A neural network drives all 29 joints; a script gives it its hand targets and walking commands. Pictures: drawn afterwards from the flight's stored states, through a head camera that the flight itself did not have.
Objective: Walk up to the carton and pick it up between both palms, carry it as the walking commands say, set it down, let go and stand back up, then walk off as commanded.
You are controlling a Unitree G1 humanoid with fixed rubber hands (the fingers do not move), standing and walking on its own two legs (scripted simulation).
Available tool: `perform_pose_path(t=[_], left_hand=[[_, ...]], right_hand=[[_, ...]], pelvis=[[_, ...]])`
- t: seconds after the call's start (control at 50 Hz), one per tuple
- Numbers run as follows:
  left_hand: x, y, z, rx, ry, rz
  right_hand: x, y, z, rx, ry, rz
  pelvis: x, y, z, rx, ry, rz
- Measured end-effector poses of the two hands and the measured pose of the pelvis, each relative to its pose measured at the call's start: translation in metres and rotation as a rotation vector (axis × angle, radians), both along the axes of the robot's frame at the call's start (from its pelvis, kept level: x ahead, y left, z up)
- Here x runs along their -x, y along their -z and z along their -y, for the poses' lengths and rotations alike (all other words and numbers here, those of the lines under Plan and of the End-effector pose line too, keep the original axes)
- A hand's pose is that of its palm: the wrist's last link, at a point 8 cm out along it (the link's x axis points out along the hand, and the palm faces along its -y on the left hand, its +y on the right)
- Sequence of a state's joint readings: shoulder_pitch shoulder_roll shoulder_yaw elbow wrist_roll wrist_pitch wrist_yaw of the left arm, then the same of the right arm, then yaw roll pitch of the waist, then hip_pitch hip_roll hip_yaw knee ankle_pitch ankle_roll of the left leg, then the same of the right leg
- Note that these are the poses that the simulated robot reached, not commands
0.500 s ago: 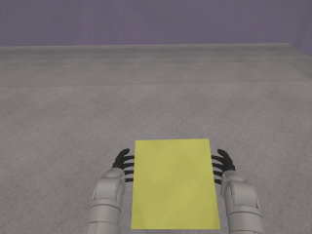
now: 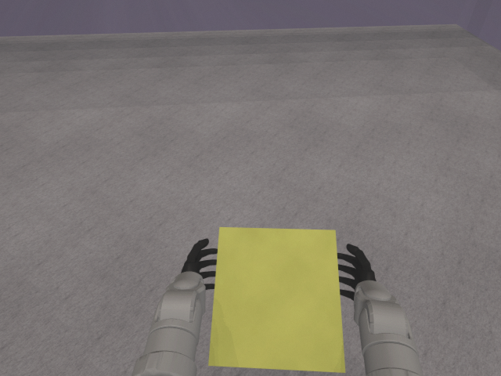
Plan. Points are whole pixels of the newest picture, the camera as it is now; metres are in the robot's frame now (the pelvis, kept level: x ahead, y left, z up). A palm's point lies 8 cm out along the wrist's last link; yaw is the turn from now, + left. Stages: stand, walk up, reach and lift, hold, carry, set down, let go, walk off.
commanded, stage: set down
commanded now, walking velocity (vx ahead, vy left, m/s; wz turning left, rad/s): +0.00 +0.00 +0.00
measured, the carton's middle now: (274, 296) +0.31 -0.03 -0.11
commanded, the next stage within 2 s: none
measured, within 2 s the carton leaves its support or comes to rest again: neither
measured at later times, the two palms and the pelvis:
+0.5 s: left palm (205, 301) +0.30 +0.11 -0.11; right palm (351, 301) +0.30 -0.18 -0.10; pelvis -0.04 -0.03 -0.05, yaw +1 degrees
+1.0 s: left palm (209, 302) +0.33 +0.11 -0.19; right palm (337, 306) +0.32 -0.17 -0.19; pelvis -0.03 -0.02 -0.12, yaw +2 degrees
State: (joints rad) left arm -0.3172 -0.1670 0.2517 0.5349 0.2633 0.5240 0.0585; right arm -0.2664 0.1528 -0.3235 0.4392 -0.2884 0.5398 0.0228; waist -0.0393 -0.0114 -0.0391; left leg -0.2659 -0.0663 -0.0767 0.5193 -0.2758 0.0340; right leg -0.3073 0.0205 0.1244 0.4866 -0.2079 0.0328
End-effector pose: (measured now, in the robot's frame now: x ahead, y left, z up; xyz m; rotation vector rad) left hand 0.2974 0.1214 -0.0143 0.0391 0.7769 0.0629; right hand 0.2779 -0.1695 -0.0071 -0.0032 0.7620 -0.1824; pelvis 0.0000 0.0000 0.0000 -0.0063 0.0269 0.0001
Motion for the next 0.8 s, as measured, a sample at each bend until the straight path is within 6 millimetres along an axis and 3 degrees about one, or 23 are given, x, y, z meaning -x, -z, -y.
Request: perform_pose_path(t=[0.2, 0.48, 0.62, 0.8], left_hand=[[-0.003, 0.032, 0.006, 0.0, -0.049, 0.004], [-0.001, 0.087, 0.015, 0.021, -0.111, 0.044], [-0.012, 0.112, 0.008, 0.027, -0.118, 0.06], [-0.026, 0.136, 0.0, 0.036, -0.145, 0.069]], right_hand=[[-0.013, 0.031, 0.005, 0.004, -0.019, 0.003], [-0.019, 0.09, 0.008, 0.008, 0.043, 0.042], [-0.023, 0.116, 0.001, -0.004, 0.059, 0.055], [-0.037, 0.143, -0.008, -0.009, 0.049, 0.059]], pelvis=[[0.004, 0.009, 0.013, -0.005, -0.013, -0.129], [0.034, 0.043, 0.032, -0.015, -0.012, -0.337], [0.044, 0.067, 0.032, -0.017, -0.008, -0.41], [0.041, 0.093, 0.022, -0.007, -0.022, -0.499]])
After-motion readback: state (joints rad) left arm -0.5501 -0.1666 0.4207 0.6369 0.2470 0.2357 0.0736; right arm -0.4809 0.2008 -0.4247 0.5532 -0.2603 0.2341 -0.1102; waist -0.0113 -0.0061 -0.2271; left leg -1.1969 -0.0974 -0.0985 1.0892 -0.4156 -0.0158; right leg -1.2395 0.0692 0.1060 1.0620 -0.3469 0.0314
